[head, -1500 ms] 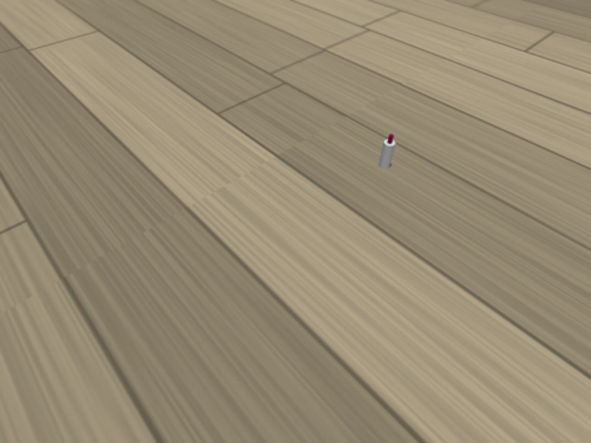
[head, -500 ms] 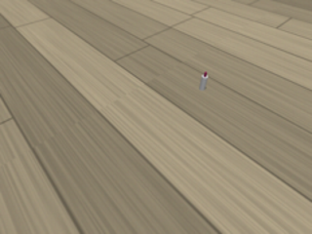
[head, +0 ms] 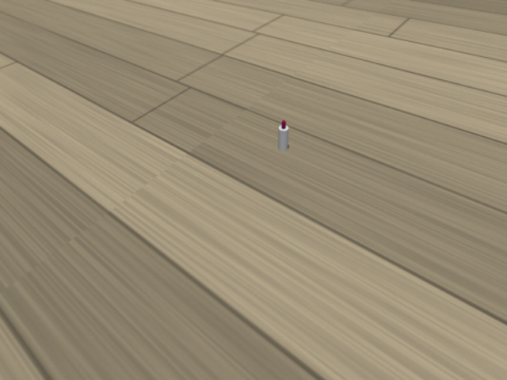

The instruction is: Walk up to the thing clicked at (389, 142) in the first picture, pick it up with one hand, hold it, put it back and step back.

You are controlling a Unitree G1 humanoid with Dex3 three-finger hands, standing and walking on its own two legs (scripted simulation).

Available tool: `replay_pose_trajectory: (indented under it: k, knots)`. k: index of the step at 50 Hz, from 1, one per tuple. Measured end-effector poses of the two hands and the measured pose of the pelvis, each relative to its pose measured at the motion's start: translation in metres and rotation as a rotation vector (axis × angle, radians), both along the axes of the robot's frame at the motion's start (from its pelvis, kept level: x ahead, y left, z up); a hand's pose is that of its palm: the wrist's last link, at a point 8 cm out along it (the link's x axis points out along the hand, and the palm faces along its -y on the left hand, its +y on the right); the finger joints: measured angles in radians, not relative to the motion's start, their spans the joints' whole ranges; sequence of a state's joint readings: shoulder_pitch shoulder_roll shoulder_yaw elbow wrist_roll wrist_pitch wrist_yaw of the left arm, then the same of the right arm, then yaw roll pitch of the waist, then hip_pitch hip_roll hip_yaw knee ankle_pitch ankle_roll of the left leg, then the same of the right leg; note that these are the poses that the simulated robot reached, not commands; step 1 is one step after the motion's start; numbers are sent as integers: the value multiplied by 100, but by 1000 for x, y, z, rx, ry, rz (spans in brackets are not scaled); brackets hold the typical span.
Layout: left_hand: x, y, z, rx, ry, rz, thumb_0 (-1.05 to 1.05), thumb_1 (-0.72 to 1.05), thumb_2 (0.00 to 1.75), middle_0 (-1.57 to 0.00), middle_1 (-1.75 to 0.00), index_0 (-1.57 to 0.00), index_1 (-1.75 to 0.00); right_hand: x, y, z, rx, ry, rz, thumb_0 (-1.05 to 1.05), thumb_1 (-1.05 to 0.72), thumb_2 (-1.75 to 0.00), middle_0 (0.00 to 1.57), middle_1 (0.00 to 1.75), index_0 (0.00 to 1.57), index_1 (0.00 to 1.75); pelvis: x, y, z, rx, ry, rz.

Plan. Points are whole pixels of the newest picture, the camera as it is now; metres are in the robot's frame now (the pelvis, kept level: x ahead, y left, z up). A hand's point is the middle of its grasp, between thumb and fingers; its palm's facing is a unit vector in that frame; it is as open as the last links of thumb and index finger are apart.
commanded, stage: walk up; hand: left
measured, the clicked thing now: (283, 135) +1.51 -0.06 -0.65
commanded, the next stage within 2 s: none
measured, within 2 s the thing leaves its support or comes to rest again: neither
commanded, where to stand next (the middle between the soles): +1.13 -0.18 m, yaw -13 degrees
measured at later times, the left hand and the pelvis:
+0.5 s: hand (152, 268) +0.36 +0.26 -0.12, palm faces -0.25 -0.91 -0.34, open 7.4 cm; pelvis +0.22 +0.00 +0.02, yaw -10 degrees
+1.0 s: hand (202, 192) +0.57 +0.18 -0.10, palm faces -0.24 -0.90 -0.37, open 7.4 cm; pelvis +0.45 -0.07 +0.02, yaw -14 degrees
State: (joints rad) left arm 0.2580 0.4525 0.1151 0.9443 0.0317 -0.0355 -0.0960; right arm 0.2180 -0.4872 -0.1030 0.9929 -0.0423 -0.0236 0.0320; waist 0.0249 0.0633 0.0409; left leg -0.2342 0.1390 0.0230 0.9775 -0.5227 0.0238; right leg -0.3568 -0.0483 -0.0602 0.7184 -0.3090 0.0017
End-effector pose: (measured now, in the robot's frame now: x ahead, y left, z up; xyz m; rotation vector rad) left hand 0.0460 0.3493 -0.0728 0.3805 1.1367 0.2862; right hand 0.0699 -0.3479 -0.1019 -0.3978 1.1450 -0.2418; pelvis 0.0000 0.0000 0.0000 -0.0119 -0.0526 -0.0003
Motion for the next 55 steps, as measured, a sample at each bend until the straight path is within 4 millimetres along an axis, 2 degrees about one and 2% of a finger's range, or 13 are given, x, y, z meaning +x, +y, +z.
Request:
replay_pose_trajectory:
  k: [7,12,15,17,24,28,31,34,36,39,44,50,55]
  knots:
    - [28,-33,-3,-80,71,-13,0,90,90,-21,-30,-21,-30,69,15,24,64,-79,34,0,-90,-89,20,30,20,30,53,-4,20,-17,3,-46]
    - [79,-32,-20,-120,94,-60,1,90,90,-21,-30,-21,-30,107,25,36,48,-83,27,0,-90,-89,20,30,21,30,100,1,18,-29,16,-75]
    - [128,-23,-38,-121,94,-116,1,90,90,-21,-30,-21,-30,123,26,34,4,-111,-7,0,-90,-89,20,30,21,30,132,10,5,-10,19,-103]
    - [165,-24,-43,-111,95,-159,1,90,90,-21,-30,-21,-30,124,27,35,-11,-126,-59,0,-90,-89,20,30,21,30,149,13,3,8,15,-121]
    - [302,-44,-15,-113,-8,-302,1,91,90,-21,-30,-20,-30,114,27,47,3,-22,-188,0,-90,-89,20,30,21,30,210,5,23,24,20,-170]
    - [374,-63,3,-97,-50,-365,1,91,90,-21,-30,-20,-30,115,19,42,21,45,-236,0,-90,-89,20,30,21,30,246,-6,26,24,24,-185]
    - [426,-83,12,-80,-85,-400,1,91,90,-21,-30,-20,-30,124,7,30,40,86,-271,0,-90,-89,20,30,21,30,276,-19,22,30,24,-197]
    - [474,-107,13,-57,-126,-423,1,91,90,-21,-30,-20,-30,144,-10,11,58,110,-297,0,-90,-89,20,30,21,30,310,-39,11,36,22,-202]
    - [498,-122,13,-47,-168,-419,1,91,90,-21,-30,-20,-30,165,-21,-2,67,122,-299,0,-90,-89,20,30,21,30,328,-51,4,10,11,-206]
    - [515,-138,18,-62,-195,-398,0,91,90,-21,-30,-20,-30,209,-28,-5,89,97,-284,1,-90,-89,20,30,20,30,352,-62,9,15,-1,-221]
    - [519,-144,19,-70,-128,-365,0,90,90,-21,-30,-21,-30,292,-39,7,108,-13,-229,0,-90,-89,20,30,20,30,392,-70,21,5,2,-242]
    - [526,-126,6,-73,-30,-310,0,90,90,-21,-30,-21,-30,373,-47,22,89,-48,-169,0,-90,-89,20,30,20,30,446,-71,22,-16,18,-240]
    - [551,-100,-19,-73,45,-270,1,90,90,-21,-30,-21,-30,440,-49,28,36,-69,-144,0,-90,-89,20,30,20,30,503,-63,10,-22,25,-232]
